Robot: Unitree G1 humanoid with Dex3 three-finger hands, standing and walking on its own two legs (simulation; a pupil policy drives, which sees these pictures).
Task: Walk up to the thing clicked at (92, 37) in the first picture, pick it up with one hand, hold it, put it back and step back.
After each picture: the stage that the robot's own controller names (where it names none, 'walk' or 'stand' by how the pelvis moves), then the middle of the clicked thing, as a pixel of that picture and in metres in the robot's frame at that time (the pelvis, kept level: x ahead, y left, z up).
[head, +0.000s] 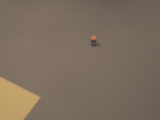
stand; (93, 41) +1.47 -0.11 -0.72
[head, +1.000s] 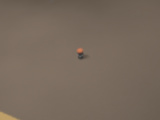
walk; (80, 53) +1.33 +0.18 -0.69
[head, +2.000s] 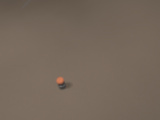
walk; (61, 83) +0.82 +0.32 -0.71
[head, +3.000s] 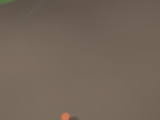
walk; (66, 119) +0.49 +0.21 -0.71
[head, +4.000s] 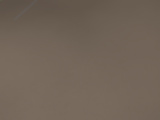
stand; out of the picture +0.34 +0.20 -0.71
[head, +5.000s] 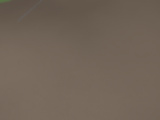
stand; out of the picture +0.34 +0.19 -0.72
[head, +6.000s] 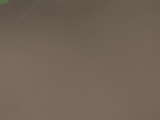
stand; out of the picture +0.33 +0.19 -0.73
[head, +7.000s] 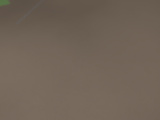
stand; out of the picture +0.35 +0.20 -0.73
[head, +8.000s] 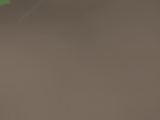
stand; out of the picture +0.34 +0.20 -0.73
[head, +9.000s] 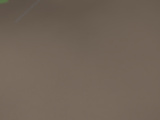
stand; out of the picture +0.34 +0.20 -0.73
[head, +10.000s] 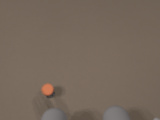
go down; (48, 91) +0.40 +0.19 -0.51
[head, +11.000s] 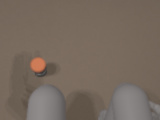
go down; (39, 67) +0.44 +0.20 -0.33
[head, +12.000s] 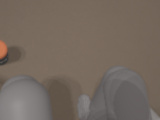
close in; out of the picture +0.44 +0.23 -0.24
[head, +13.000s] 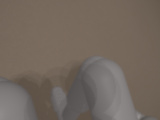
close; out of the picture +0.43 +0.26 -0.23
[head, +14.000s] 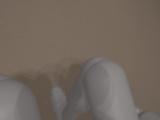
lift; out of the picture +0.42 +0.25 -0.23
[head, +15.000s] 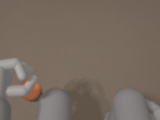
lift; (31, 91) +0.30 +0.21 -0.14
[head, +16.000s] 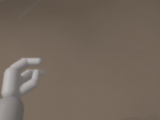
close; out of the picture +0.20 +0.27 -0.70
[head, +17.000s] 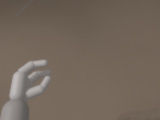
stand; out of the picture +0.17 +0.29 -0.70
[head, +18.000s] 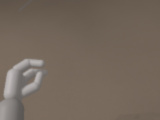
stand; out of the picture +0.16 +0.28 -0.70
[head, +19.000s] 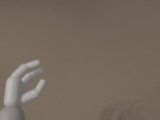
stand; out of the picture +0.15 +0.28 -0.66
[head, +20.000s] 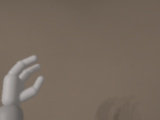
stand; out of the picture +0.16 +0.27 -0.63
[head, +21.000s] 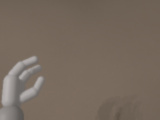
stand; out of the picture +0.14 +0.27 -0.62
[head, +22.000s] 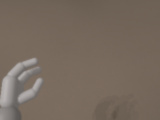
stand; out of the picture +0.13 +0.27 -0.62
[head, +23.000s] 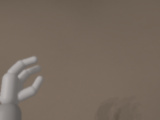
stand; out of the picture +0.12 +0.26 -0.64
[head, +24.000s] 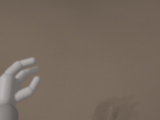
stand; out of the picture +0.12 +0.27 -0.64
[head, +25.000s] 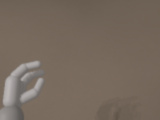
stand; out of the picture +0.11 +0.27 -0.63
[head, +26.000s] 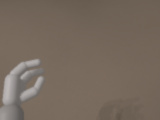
stand; out of the picture +0.11 +0.27 -0.64
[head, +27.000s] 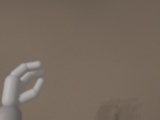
stand; out of the picture +0.11 +0.27 -0.63
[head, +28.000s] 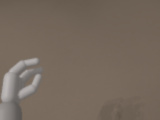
stand; out of the picture +0.10 +0.27 -0.65
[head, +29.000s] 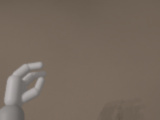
stand; out of the picture +0.10 +0.27 -0.65
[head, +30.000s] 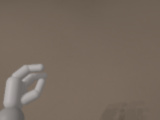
stand; out of the picture +0.10 +0.27 -0.64
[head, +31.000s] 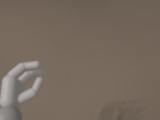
close; out of the picture +0.12 +0.27 -0.62
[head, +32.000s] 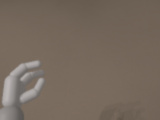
stand; out of the picture +0.11 +0.27 -0.64
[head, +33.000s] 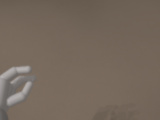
stand; out of the picture +0.10 +0.27 -0.66
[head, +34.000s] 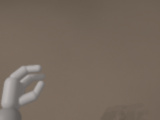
close; out of the picture +0.11 +0.27 -0.66
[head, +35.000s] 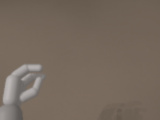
close; out of the picture +0.11 +0.28 -0.66
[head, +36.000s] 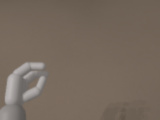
close; out of the picture +0.12 +0.27 -0.64
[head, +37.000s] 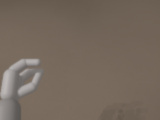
close; out of the picture +0.12 +0.27 -0.66
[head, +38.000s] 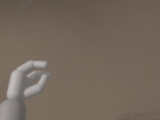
close; out of the picture +0.10 +0.27 -0.70
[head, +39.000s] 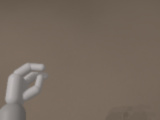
close; out of the picture +0.12 +0.27 -0.67
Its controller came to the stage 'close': yes
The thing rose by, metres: 0.24
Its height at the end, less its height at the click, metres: -0.02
